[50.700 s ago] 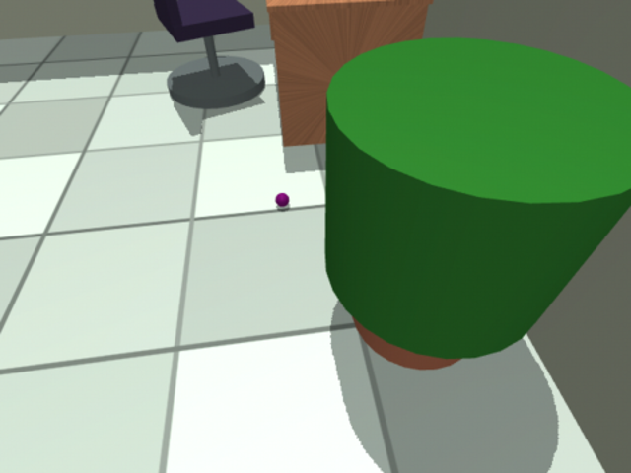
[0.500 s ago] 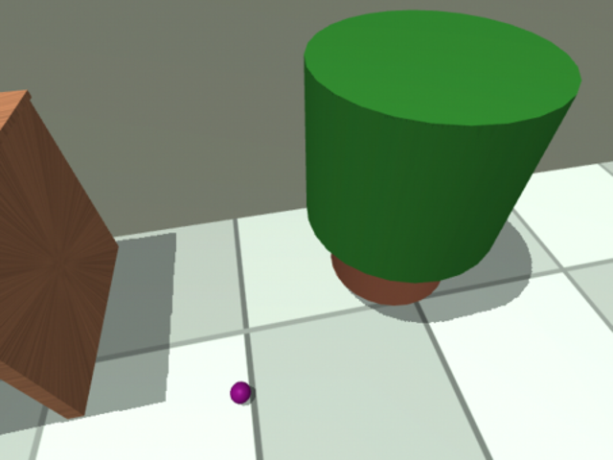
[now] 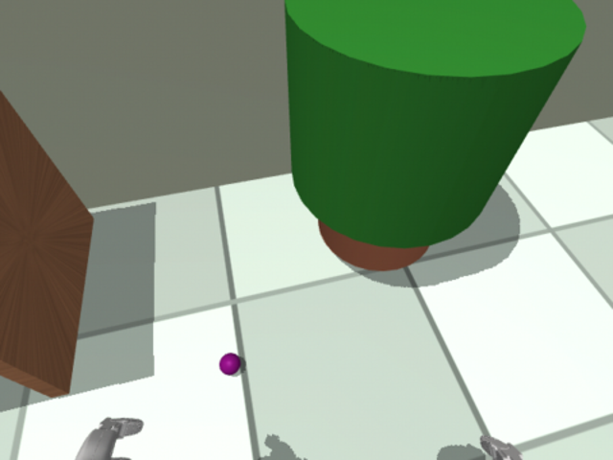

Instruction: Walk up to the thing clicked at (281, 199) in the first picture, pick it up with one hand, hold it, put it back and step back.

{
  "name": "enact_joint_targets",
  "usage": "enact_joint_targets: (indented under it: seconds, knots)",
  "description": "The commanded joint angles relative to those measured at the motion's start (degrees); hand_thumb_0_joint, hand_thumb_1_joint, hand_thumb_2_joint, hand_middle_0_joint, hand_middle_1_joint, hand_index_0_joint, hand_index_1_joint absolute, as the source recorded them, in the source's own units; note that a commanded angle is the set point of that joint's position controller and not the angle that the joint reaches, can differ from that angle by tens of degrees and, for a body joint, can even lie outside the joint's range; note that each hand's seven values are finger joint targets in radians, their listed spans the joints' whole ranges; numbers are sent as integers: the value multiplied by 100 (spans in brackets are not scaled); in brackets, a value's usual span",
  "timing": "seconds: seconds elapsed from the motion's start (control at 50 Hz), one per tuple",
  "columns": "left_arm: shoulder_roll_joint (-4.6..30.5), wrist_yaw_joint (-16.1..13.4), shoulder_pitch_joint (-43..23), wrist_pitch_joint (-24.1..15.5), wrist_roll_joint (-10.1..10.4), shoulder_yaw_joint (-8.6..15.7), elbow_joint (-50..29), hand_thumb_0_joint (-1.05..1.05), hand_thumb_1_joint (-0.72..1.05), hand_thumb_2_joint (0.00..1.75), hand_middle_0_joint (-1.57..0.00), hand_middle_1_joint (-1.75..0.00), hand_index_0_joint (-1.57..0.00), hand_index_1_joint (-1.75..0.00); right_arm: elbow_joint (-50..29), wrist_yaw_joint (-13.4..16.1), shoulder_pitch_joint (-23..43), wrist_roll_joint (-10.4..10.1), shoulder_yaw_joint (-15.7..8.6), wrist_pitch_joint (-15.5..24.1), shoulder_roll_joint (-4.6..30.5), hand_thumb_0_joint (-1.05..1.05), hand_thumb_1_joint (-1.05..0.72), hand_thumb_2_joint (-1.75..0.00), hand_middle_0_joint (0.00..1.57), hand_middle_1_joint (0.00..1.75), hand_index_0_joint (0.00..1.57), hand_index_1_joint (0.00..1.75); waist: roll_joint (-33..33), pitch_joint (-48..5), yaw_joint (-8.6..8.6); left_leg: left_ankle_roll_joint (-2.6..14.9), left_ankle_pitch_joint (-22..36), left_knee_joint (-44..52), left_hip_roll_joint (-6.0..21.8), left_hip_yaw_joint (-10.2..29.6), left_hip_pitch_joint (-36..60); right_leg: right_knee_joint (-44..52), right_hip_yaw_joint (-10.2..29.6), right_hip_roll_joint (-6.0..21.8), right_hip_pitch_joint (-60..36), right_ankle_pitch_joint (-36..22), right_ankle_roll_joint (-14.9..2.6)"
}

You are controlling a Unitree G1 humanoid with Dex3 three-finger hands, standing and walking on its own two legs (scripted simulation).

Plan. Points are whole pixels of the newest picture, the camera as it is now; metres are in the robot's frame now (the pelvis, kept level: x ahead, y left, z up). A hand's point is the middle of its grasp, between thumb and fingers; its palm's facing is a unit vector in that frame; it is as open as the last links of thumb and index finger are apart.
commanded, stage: rise first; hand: left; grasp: from above
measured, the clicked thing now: (230, 363) +0.48 +0.25 -0.72
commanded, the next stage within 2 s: none
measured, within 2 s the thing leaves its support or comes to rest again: neither
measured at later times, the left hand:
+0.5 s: hand out of the picture +0.14 +0.26 -0.19, palm faces -0.13 -0.89 -0.44, open 14.0 cm
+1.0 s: hand (155, 459) +0.19 +0.29 -0.31, palm faces -0.37 -0.67 -0.64, open 14.1 cm
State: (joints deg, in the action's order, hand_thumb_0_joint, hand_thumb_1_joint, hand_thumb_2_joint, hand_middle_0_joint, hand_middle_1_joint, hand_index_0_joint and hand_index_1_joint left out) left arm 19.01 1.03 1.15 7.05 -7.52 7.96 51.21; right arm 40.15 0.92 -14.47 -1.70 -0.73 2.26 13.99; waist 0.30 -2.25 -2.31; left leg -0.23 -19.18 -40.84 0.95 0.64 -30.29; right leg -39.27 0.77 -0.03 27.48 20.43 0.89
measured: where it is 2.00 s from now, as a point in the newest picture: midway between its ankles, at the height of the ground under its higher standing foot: outside the picture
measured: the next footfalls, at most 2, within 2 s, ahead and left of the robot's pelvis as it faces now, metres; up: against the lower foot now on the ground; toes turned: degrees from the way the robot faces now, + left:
none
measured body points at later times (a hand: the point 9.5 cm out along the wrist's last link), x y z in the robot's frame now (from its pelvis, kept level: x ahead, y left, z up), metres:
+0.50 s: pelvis +0.01 +0.00 -0.06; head +0.10 +0.02 +0.38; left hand +0.15 +0.31 -0.16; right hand +0.18 -0.25 -0.14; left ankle +0.01 +0.12 -0.72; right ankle -0.01 -0.13 -0.72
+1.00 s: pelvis -0.04 +0.00 -0.17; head +0.12 +0.02 +0.26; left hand +0.21 +0.32 -0.27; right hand +0.16 -0.26 -0.26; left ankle +0.01 +0.12 -0.72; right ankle -0.01 -0.13 -0.72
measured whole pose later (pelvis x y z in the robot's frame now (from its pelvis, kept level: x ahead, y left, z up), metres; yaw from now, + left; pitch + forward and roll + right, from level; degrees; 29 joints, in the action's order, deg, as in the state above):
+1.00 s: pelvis -0.04 +0.00 -0.17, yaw -1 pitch +28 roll -3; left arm 25.5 -1.4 -0.5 2.2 -27.7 7.2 34.6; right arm 33.6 0.2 -7.3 0.2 -1.6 12.7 16.1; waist 0.4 -10.3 -2.1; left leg -0.3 -36.3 -90.4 0.7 2.6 -82.7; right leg -89.2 -0.4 -0.5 79.0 38.7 1.3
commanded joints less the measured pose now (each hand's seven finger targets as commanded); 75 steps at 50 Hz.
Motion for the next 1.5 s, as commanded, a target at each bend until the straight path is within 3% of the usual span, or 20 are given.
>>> enact_joint_targets:
  seconds: [0.0, 0.02, 0.04, 0.12, 0.14, 0.16, 0.2, 0.44, 0.46, 0.48, 0.6, 0.68, 0.74, 0.86, 1.08, 1.16, 1.24, 1.28, 1.44, 1.48]
  knots:
    - [1103, -117, 97, 255, -100, 392, -998, 0, -53, 97, -7, -109, -8, -108, -979, 34, 112, -5, -391, 329, 964, 0, -88, -89, 20, 30, 20, 30, 140, -921, 141, 44, 570, -9, -109, -51, 12, -72, -237, -140, 347, -468, -201]
    - [1106, -113, -134, 205, -122, 363, -1518, 0, -53, 97, -7, -109, -7, -108, -1082, 43, 100, 5, -400, 392, 926, 0, -87, -89, 20, 30, 20, 30, 243, -1109, 130, 40, 591, -143, -87, -34, 9, -228, -240, -143, 456, -483, -200]
    - [1173, -139, 341, 251, -169, 526, -1173, 0, -54, 98, -7, -109, -7, -109, -1096, 54, 69, 18, -390, 438, 923, 0, -87, -89, 20, 30, 20, 30, 177, -1119, 137, 48, 540, -266, -72, -10, -127, -386, -243, -141, 538, -437, -197]
    - [1083, -109, 268, 242, -206, 352, -2412, 0, -55, 99, -7, -108, -6, -108, -1332, 149, 51, 34, -440, 601, 888, 0, -88, -89, 20, 30, 20, 30, 284, -1546, 45, 69, 819, -689, -69, -6, -208, -752, -189, -111, 818, -737, -181]
    - [1152, -127, 739, 327, -219, 487, -2149, 0, -56, 99, -7, -108, -6, -109, -1295, 167, 9, 31, -392, 616, 841, 0, -88, -90, 20, 30, 20, 30, 217, -1530, 67, 79, 862, -775, -63, -19, -279, -807, -186, -102, 811, -784, -173]
    - [935, -90, 630, 349, -193, 247, -2649, 0, -54, 99, -7, -109, -6, -109, -1381, 174, 32, 37, -425, 658, 868, 0, -88, -90, 20, 30, 20, 30, 316, -1550, 14, 68, 869, -821, -42, 4, -282, -895, -202, -124, 958, -759, -183]
    - [1100, -105, 760, 443, -235, 381, -2880, 0, -56, 100, -6, -108, -6, -109, -1383, 206, 42, 60, -436, 709, 886, 0, -88, -89, 20, 30, 20, 30, 381, -1611, 17, 55, 978, -928, 4, 67, -337, -1034, -242, -134, 1092, -759, -190]
    - [1036, -133, 1877, 871, -465, 413, -3335, 0, -50, 94, -5, -109, -7, -108, -1551, 238, 35, 124, -407, 845, 810, 0, -86, -89, 20, 30, 20, 30, 475, -1896, 68, 66, 1537, -1663, 14, 122, -823, -1692, -307, -141, 1595, -1021, -197]
    - [1053, -120, 1577, 825, -472, 320, -3787, 0, -51, 94, -6, -108, -7, -107, -1691, 235, 159, 128, -400, 856, 812, 0, -86, -89, 20, 30, 20, 30, 462, -1960, 23, 74, 1481, -1739, 18, 144, -902, -1750, -307, -145, 1683, -993, -198]
    - [1025, -134, 1938, 866, -507, 392, -3427, 0, -51, 94, -5, -108, -6, -107, -1576, 227, 10, 133, -412, 852, 793, 0, -86, -89, 20, 30, 20, 30, 395, -1963, 24, 83, 1515, -1804, 5, 135, -948, -1790, -308, -148, 1660, -1062, -188]
    - [1025, -171, 1894, 820, -608, 378, -3928, 0, -52, 95, -7, -106, -7, -106, -1802, 207, 185, 130, -406, 905, 775, 0, -86, -89, 20, 30, 20, 30, 438, -1943, 39, 86, 779, -1964, -26, 131, -1385, -1971, -293, -160, 2011, -543, -208]
    - [1098, -202, 1756, 728, -728, 361, -3942, 0, -52, 94, -6, -108, -6, -107, -1751, 186, 209, 127, -405, 945, 819, 0, -85, -89, 20, 30, 20, 30, 556, -1998, 19, 40, 774, -2106, 28, 270, -1489, -2325, -336, -169, 2408, -396, -234]
    - [1193, -246, 1030, 451, -993, 327, -3620, 0, -54, 95, -7, -107, -7, -107, -1712, 162, 287, 134, -393, 1021, 845, 0, -87, -89, 20, 30, 20, 30, 481, -1802, -95, 61, 278, -2447, 29, 323, -2037, -2707, -320, -170, 3056, -13, -245]
    - [1461, -306, -260, -390, -1695, 237, -2846, 0, -56, 99, -7, -107, -6, -107, -1386, 31, 429, 154, -464, 1230, 978, 0, -88, -89, 20, 30, 20, 30, 544, -2273, -100, 76, -536, -3364, -54, 223, -3042, -3625, -183, -146, 4130, 509, -264]
    - [2506, -584, -1908, -1341, -3170, 603, -1310, 0, -56, 100, -9, -110, -9, -110, -705, -276, 347, 195, -579, 1040, 1217, 0, -89, -90, 20, 30, 20, 30, 490, -3858, 236, 150, 319, -5282, -83, 151, -4339, -5305, -280, -211, 5521, -7, -277]
    - [2886, -654, -3128, -1640, -3756, 543, -713, 0, -57, 102, -7, -110, -7, -111, -516, -376, 147, 257, -625, 863, 1243, 0, -88, -90, 20, 30, 20, 30, 263, -4051, 48, 220, -131, -5950, -80, 91, -5147, -5633, -309, -245, 5858, 217, -226]
    - [3554, -789, -4228, -1979, -4259, 687, -567, 0, -55, 103, -6, -110, -6, -110, -392, -436, -1, 327, -622, 703, 1322, 0, -86, -89, 20, 30, 20, 30, 439, -4499, 89, 207, -554, -6357, -69, 48, -5488, -5976, -347, -247, 6110, 587, -230]
    - [3441, -863, -4471, -2070, -4459, 553, -166, 0, -54, 103, -5, -109, -5, -109, -334, -452, -63, 344, -605, 632, 1325, 0, -85, -89, 20, 30, 20, 30, 435, -4350, -31, 176, -898, -6431, -61, 85, -5711, -6137, -457, -270, 6421, 908, -245]
    - [4149, -1197, -5681, -2409, -5164, 566, 499, 0, -52, 102, -5, -106, -5, -105, -174, -481, -104, 482, -483, 288, 1379, 0, -86, -89, 20, 30, 20, 30, 836, -3936, -233, 191, -1969, -6801, -80, 244, -6375, -6689, -669, -317, 7491, 1890, -282]
    - [4264, -1313, -5885, -2460, -5359, 560, 591, 0, -53, 101, -6, -103, -6, -103, -125, -497, -174, 528, -439, 193, 1400, 0, -86, -89, 20, 30, 20, 30, 1071, -4011, -256, 166, -1883, -6876, -80, 274, -6318, -6880, -724, -312, 7633, 1760, -302]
